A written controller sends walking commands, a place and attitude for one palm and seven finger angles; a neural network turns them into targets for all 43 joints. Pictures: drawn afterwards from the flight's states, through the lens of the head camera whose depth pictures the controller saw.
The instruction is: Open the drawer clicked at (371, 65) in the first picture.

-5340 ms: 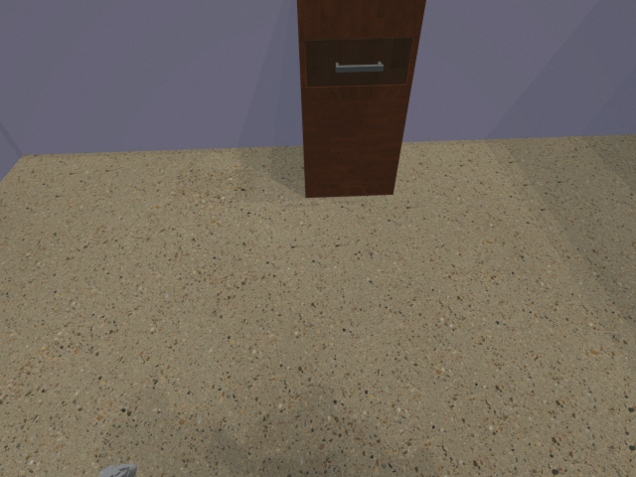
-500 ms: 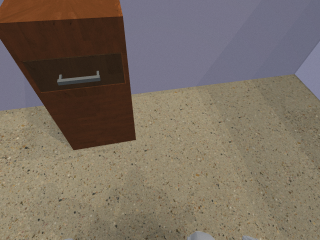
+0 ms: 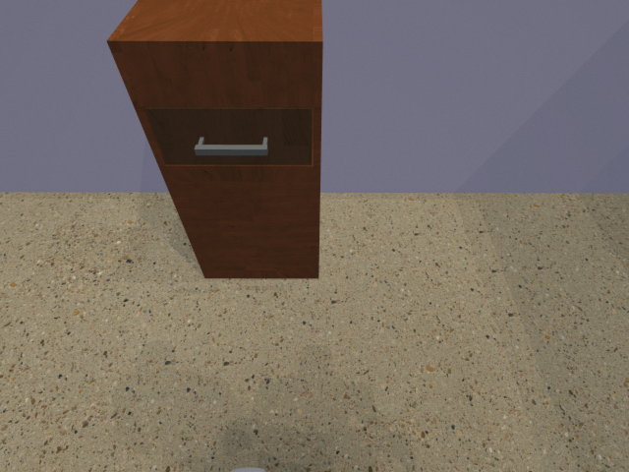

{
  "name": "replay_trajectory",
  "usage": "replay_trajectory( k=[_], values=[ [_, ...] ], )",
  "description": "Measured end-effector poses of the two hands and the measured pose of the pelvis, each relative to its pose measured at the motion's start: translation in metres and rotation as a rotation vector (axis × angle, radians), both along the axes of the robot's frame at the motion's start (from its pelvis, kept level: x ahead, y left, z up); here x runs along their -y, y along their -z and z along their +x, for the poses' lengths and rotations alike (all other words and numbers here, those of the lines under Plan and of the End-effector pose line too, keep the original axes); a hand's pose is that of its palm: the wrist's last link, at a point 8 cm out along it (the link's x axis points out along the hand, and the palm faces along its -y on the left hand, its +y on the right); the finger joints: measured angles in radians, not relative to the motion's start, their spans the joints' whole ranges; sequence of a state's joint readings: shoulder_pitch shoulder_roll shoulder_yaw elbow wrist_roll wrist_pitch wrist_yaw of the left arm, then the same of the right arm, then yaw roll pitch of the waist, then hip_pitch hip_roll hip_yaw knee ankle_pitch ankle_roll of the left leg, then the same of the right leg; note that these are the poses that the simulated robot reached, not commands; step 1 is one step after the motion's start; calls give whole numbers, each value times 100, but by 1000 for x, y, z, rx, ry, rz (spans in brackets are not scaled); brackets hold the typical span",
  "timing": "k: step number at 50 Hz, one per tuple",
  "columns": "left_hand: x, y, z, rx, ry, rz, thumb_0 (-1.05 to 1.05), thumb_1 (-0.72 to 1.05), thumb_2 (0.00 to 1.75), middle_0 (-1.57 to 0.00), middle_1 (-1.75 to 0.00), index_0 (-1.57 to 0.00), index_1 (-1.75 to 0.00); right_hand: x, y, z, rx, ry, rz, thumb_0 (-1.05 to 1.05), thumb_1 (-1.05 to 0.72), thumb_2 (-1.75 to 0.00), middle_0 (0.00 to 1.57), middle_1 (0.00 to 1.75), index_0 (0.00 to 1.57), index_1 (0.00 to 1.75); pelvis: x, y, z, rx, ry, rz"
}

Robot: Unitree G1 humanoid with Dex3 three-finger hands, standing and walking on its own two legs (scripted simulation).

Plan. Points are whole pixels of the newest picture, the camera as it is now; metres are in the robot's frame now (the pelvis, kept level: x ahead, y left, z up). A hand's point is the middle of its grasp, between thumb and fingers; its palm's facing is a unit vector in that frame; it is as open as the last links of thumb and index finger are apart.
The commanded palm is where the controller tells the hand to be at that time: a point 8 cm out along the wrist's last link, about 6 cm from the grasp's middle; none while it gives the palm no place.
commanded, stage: take the last steps up to it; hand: left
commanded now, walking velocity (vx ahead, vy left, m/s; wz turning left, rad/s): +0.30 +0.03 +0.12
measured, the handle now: (232, 145) +0.83 +0.26 -0.12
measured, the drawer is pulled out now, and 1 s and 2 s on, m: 0.00 0.00 0.00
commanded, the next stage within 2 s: come to a stop and stand still in 0.94 s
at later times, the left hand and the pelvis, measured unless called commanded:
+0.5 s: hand (179, 463) +0.15 +0.21 -0.17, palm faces +0.01 -0.98 -0.18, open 7.4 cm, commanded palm none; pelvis +0.09 +0.03 +0.00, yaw +1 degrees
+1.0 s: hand (217, 411) +0.23 +0.17 -0.17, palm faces +0.13 -0.98 -0.17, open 7.3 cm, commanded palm none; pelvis +0.26 +0.00 +0.00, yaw +3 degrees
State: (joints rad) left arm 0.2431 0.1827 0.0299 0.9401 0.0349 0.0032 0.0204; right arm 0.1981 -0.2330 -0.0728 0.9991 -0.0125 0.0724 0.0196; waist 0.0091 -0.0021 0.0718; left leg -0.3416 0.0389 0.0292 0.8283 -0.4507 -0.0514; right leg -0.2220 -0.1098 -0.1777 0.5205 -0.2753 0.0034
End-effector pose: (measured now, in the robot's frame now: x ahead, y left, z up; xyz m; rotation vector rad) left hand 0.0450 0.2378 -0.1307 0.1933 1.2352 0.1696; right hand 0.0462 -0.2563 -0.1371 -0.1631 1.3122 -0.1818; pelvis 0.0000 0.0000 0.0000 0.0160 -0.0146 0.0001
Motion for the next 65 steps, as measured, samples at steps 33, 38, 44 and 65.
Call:
replay_trajectory(
  k=[33, 38, 44, 65],
  values=[
    [17, 13, 213, 138, 51, -46, 0, 91, 89, -20, -30, -20, -30, -53, 21, -8, -340, 127, 103, 0, -91, -90, 20, 30, 20, 30, 3, 19, 156, 12, -28, -15],
    [22, 4, 210, 104, -41, -31, -1, 93, 89, -20, -30, -21, -30, -22, 15, 84, -198, 65, 63, 1, -91, -90, 20, 30, 20, 29, 13, 5, 187, 19, -43, -22],
    [15, 2, 190, -31, -70, -20, -1, 94, 89, -20, -30, -20, -30, -12, 3, 203, 10, -5, 37, 0, -91, -90, 19, 30, 20, 29, 12, -4, 224, 4, -48, -31],
    [-2, 19, 241, -208, -112, -79, 0, 91, 89, -20, -30, -20, -30, -63, -5, 364, 128, -77, 14, -2, -94, -90, 20, 30, 20, 30, -23, -1, 312, 12, -26, -11]
  ],
)
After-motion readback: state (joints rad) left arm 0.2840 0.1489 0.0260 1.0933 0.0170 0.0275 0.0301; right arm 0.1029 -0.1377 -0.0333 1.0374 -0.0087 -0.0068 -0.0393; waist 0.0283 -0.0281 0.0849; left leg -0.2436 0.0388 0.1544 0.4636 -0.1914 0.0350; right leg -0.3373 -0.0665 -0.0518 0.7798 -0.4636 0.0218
